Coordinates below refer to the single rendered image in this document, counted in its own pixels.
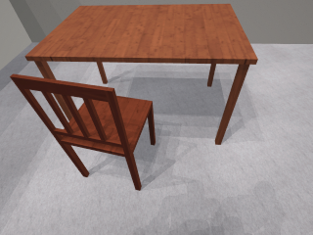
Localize table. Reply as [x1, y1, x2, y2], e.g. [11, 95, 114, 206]
[25, 4, 258, 145]

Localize chair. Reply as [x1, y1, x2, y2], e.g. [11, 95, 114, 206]
[10, 73, 156, 191]

